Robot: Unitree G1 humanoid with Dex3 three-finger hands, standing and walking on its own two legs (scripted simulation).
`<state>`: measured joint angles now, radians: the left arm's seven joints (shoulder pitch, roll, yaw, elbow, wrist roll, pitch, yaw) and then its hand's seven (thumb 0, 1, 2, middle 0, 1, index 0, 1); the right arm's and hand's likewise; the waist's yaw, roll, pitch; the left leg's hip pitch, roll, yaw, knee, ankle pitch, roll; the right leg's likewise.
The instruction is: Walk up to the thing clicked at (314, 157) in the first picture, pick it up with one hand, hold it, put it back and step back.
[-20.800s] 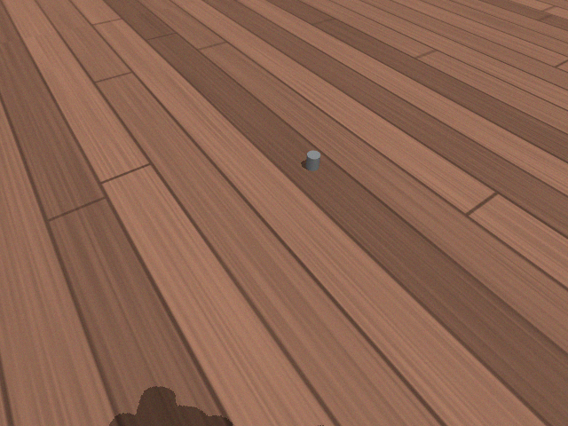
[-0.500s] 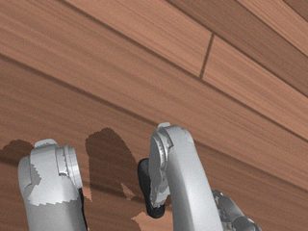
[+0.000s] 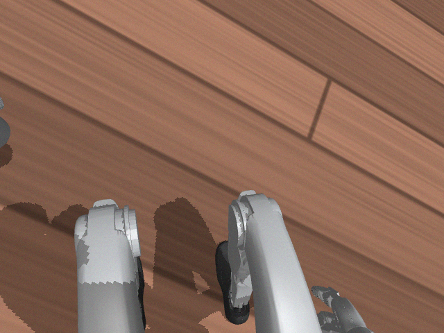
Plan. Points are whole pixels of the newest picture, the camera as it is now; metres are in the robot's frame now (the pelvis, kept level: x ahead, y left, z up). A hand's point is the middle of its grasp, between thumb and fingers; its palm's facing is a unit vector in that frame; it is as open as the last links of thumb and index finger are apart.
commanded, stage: lift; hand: left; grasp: from above
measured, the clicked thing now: out of the picture +0.45 +0.39 -0.13
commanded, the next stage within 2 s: hold in 1.26 s
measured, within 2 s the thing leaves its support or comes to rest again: neither
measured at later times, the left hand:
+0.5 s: hand out of the picture +0.34 +0.35 +0.10, palm faces -0.39 -0.16 -0.91, open 9.1 cm
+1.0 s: hand out of the picture +0.32 +0.31 +0.24, palm faces -0.44 -0.14 -0.89, open 9.2 cm
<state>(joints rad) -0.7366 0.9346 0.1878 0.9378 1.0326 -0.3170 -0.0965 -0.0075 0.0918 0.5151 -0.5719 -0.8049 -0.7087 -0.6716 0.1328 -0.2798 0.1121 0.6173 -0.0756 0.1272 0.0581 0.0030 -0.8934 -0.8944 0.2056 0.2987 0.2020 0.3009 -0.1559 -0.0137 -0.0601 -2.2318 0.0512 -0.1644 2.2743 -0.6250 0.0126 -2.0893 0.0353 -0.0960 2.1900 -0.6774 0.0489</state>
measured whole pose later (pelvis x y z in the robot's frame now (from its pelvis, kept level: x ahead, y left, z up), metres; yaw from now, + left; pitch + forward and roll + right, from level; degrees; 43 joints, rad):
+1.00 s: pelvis +0.04 +0.00 +0.31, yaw +8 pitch +15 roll -3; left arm -0.31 0.51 -0.09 0.79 1.00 -0.10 0.08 0.01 0.17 0.48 -0.42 -0.97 -0.60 -0.79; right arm 0.25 -0.25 0.00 0.73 0.04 -0.07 -0.05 0.01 -0.90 -0.89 0.20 0.30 0.20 0.30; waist -0.07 0.04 -0.12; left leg -0.96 0.06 -0.02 1.13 -0.43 0.00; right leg -0.89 0.01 -0.02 1.08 -0.45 0.03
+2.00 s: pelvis +0.10 +0.00 +0.39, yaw +8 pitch +5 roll +0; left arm -0.25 0.41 -0.18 0.67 0.99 0.01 -0.01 0.01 0.15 0.49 -0.45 -0.95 -0.63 -0.77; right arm 0.23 -0.25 -0.04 0.70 0.06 0.03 -0.04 0.01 -0.90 -0.89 0.20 0.30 0.20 0.30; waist -0.01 0.04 -0.06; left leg -0.42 0.04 0.04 0.63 -0.30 -0.01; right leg -0.38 -0.01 0.02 0.63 -0.33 0.02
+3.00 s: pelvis +0.09 +0.00 +0.40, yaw +8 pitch +1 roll +0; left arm -0.23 0.41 -0.19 0.60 0.98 0.01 -0.07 0.01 0.14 0.50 -0.45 -0.95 -0.64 -0.76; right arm 0.18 -0.26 -0.02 0.68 0.07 0.06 -0.07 0.01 -0.90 -0.90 0.20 0.30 0.20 0.30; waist 0.02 0.05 -0.01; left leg -0.28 0.04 0.05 0.47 -0.21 -0.02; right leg -0.26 -0.01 0.03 0.50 -0.26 0.01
